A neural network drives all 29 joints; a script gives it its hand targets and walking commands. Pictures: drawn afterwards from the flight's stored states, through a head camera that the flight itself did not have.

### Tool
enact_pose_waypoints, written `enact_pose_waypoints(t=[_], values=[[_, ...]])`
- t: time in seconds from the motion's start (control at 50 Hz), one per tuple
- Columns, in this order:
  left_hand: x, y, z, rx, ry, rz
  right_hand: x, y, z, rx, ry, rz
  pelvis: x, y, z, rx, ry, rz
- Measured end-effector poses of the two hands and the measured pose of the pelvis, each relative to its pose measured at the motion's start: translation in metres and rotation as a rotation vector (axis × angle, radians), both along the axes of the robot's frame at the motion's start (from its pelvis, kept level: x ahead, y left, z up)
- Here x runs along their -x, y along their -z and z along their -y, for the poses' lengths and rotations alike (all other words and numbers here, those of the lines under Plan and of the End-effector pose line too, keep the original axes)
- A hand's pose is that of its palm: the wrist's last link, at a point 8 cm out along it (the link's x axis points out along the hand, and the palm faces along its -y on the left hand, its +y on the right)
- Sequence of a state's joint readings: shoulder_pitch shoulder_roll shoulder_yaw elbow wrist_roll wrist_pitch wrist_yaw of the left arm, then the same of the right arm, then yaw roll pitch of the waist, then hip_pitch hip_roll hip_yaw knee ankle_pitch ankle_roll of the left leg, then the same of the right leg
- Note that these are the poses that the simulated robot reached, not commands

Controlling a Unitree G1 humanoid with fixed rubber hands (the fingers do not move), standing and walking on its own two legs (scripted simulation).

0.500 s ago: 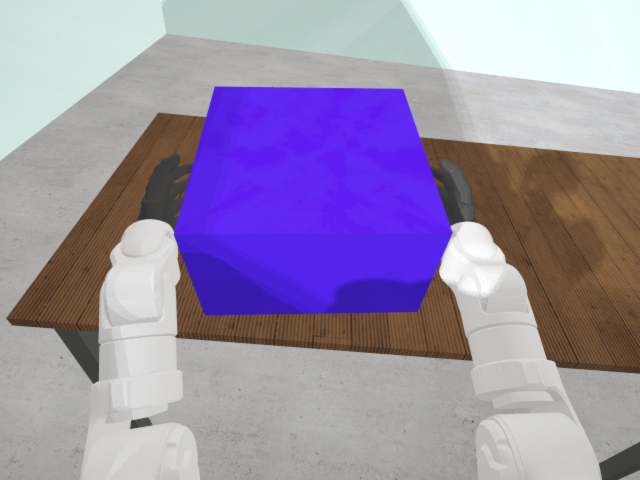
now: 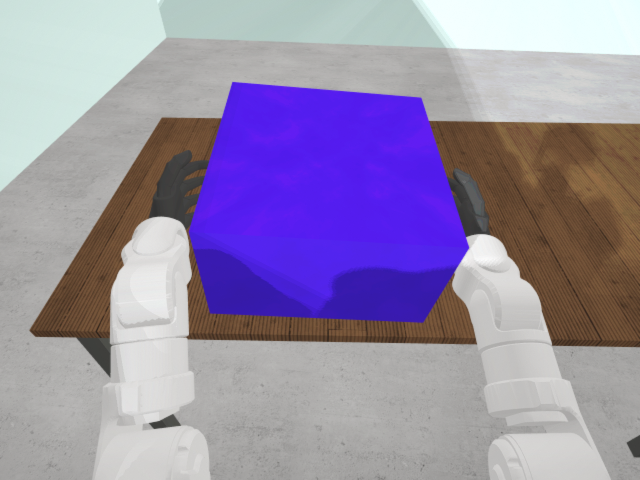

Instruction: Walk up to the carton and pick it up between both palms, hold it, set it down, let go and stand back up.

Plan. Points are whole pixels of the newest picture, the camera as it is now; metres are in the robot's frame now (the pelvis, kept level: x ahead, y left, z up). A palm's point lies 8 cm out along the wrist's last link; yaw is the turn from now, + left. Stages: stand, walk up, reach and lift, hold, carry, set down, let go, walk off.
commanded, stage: hold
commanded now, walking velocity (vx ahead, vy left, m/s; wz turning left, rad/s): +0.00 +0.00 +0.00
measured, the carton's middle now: (323, 197) +0.41 +0.00 +0.16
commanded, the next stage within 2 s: none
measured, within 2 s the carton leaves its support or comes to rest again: neither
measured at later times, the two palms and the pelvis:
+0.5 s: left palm (174, 234) +0.35 +0.17 +0.16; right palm (471, 225) +0.35 -0.18 +0.16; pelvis +0.00 -0.03 +0.00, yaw +3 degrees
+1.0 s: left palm (173, 223) +0.35 +0.17 +0.17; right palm (471, 211) +0.36 -0.18 +0.17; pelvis +0.01 -0.02 +0.00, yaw +1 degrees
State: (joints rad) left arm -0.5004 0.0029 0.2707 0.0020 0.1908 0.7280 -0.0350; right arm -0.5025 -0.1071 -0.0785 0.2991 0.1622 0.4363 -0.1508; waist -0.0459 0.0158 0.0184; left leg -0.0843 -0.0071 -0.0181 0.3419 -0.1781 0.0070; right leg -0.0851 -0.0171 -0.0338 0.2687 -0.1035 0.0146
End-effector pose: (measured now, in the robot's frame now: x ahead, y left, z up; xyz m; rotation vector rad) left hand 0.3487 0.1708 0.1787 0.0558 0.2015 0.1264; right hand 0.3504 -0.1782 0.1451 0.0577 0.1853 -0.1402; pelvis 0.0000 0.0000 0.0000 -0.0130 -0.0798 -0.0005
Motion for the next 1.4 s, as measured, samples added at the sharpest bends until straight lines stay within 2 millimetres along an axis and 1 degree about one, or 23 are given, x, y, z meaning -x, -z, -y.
enact_pose_waypoints(t=[0.1,0.24,0.3,0.4,0.46,0.52,0.64,0.74,0.82,0.9,0.98,1.02,1.06,1.12,1.18,1.22,1.28,1.36,1.4], values=[[-0.005,0.005,0.003,0.032,-0.024,-0.039,-0.011,-0.002,0.003,0.021,-0.020,-0.038,0.000,0.000,0.006,-0.007,0.004,-0.015],[-0.001,0.010,0.004,0.081,-0.026,0.025,-0.012,-0.028,0.006,0.043,-0.019,0.029,-0.008,-0.001,0.021,0.003,-0.014,-0.030],[0.001,0.013,0.005,0.081,-0.026,0.021,-0.011,-0.033,0.006,0.055,-0.018,0.025,-0.010,-0.001,0.026,0.003,-0.026,-0.005],[0.001,0.022,0.004,0.087,-0.017,-0.033,-0.008,-0.023,0.005,0.082,-0.013,-0.028,-0.008,0.000,0.030,-0.001,-0.044,0.024],[0.002,0.024,0.001,0.076,-0.011,-0.037,-0.005,-0.016,0.003,0.070,-0.008,-0.033,-0.006,0.001,0.030,0.000,-0.050,0.018],[0.004,0.019,-0.001,0.058,-0.010,-0.019,-0.002,-0.011,0.000,0.042,-0.005,-0.015,-0.003,0.001,0.026,0.001,-0.045,0.008],[0.007,0.000,-0.003,0.001,-0.006,0.008,0.003,-0.009,-0.002,-0.002,-0.002,0.013,0.002,0.001,0.015,0.001,-0.032,0.008],[0.001,-0.003,-0.003,-0.004,-0.006,-0.025,-0.001,-0.005,-0.003,-0.007,0.000,-0.020,0.007,0.000,0.008,-0.006,-0.018,0.011],[-0.006,0.001,-0.004,0.031,-0.009,-0.036,-0.007,-0.005,-0.004,0.000,0.001,-0.032,0.009,0.000,0.008,-0.010,-0.006,-0.014],[-0.009,0.004,-0.003,0.056,-0.014,-0.010,-0.013,-0.014,-0.003,0.022,-0.005,-0.005,0.005,0.000,0.012,-0.007,-0.006,-0.044],[-0.006,0.007,-0.001,0.070,-0.022,0.014,-0.015,-0.024,0.000,0.037,-0.013,0.019,-0.003,-0.001,0.016,0.000,-0.012,-0.036],[-0.002,0.011,0.001,0.073,-0.025,0.012,-0.013,-0.025,0.002,0.048,-0.017,0.017,-0.007,-0.001,0.019,0.003,-0.018,-0.014],[0.000,0.016,0.003,0.077,-0.024,0.002,-0.011,-0.024,0.004,0.049,-0.016,0.006,-0.010,0.000,0.021,0.005,-0.026,0.003],[0.002,0.023,0.006,0.073,-0.018,-0.030,-0.007,-0.016,0.007,0.057,-0.010,-0.026,-0.012,0.000,0.024,0.004,-0.033,0.028],[0.003,0.026,0.007,0.068,-0.007,-0.041,-0.002,-0.009,0.009,0.057,-0.002,-0.035,-0.012,0.000,0.025,0.004,-0.037,0.030],[0.003,0.023,0.007,0.067,-0.001,-0.025,0.002,-0.008,0.008,0.042,0.006,-0.020,-0.012,0.001,0.024,0.004,-0.037,0.022],[0.003,0.013,0.005,0.047,0.009,0.011,0.005,-0.012,0.006,0.025,0.015,0.017,-0.009,0.001,0.022,0.004,-0.034,0.012],[0.003,-0.001,0.002,0.019,0.002,0.028,0.002,-0.016,0.003,0.003,0.010,0.033,-0.003,0.001,0.015,0.001,-0.026,0.012],[0.002,-0.005,0.000,0.006,-0.006,0.017,-0.002,-0.015,0.001,0.004,0.001,0.021,0.000,0.000,0.013,-0.001,-0.019,0.015]])
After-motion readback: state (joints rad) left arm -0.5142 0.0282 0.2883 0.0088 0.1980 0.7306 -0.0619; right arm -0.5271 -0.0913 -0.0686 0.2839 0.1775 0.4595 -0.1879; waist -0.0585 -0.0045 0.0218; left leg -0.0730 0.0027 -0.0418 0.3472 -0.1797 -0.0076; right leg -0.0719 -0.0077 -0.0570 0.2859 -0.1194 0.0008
